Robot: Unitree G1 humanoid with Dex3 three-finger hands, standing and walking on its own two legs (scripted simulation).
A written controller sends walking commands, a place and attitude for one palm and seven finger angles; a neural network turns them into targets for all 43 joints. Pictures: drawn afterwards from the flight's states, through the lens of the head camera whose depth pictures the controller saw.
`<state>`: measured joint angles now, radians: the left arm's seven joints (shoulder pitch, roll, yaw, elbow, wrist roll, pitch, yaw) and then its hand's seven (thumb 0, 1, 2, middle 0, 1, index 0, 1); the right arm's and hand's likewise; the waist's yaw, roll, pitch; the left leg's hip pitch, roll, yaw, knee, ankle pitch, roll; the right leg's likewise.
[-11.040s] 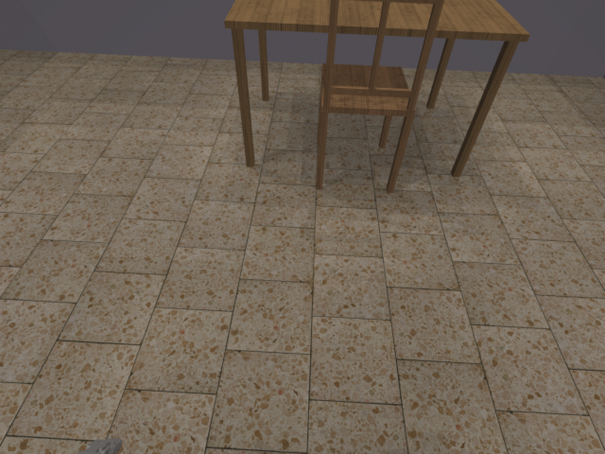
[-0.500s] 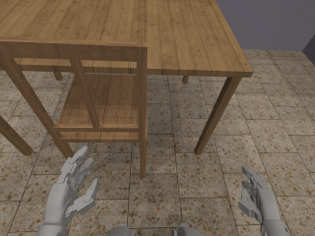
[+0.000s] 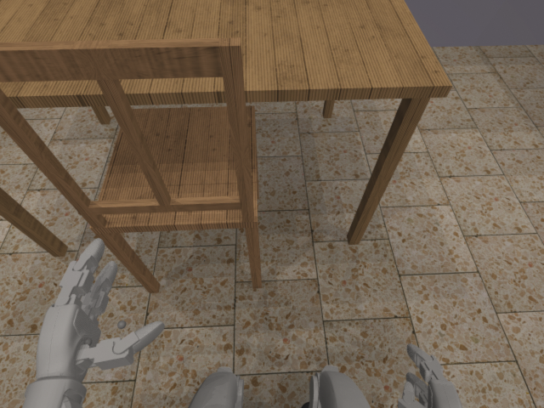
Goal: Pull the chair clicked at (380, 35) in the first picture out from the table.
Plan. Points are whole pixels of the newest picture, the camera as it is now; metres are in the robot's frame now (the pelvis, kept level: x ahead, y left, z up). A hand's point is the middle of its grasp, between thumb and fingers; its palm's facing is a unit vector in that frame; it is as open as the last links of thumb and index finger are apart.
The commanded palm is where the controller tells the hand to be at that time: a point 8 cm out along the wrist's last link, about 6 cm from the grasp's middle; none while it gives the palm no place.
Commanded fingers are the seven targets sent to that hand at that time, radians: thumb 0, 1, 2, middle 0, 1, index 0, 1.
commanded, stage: raise the hand toward the chair's back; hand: left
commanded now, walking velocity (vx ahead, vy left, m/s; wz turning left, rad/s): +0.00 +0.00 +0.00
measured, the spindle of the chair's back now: (142, 152) +0.52 +0.26 +0.03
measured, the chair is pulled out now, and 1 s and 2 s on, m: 0.00 0.00 0.00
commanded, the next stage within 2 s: aim the fingers beside a spindle in 1.22 s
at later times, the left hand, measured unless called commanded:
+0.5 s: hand (107, 309) +0.24 +0.22 +0.05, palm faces +0.07 -1.00 -0.06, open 16.7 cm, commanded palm +0.21 +0.28 +0.06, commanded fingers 0.00 -0.50 0.30 -0.06 -0.08 -0.06 -0.08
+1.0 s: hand (105, 286) +0.26 +0.23 +0.06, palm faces +0.11 -0.99 -0.07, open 16.9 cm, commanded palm +0.23 +0.28 +0.06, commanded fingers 0.00 -0.50 0.30 -0.06 -0.08 -0.06 -0.08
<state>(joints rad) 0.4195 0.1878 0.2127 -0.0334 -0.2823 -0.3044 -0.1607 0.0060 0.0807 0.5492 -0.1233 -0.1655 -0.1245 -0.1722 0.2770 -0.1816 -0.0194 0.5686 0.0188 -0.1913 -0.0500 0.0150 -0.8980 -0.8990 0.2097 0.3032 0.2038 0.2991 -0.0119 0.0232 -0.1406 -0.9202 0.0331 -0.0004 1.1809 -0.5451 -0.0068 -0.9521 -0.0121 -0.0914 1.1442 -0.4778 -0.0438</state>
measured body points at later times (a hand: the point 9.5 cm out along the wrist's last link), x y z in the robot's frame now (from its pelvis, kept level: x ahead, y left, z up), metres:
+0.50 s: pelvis +0.01 +0.02 +0.00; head +0.08 +0.03 +0.45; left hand +0.23 +0.28 +0.05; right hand +0.21 -0.19 -0.07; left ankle +0.01 +0.12 -0.64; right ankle +0.04 -0.10 -0.64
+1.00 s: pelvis +0.02 +0.02 +0.01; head +0.09 +0.03 +0.46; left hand +0.25 +0.28 +0.07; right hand +0.18 -0.22 -0.07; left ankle +0.01 +0.12 -0.64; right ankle +0.04 -0.10 -0.64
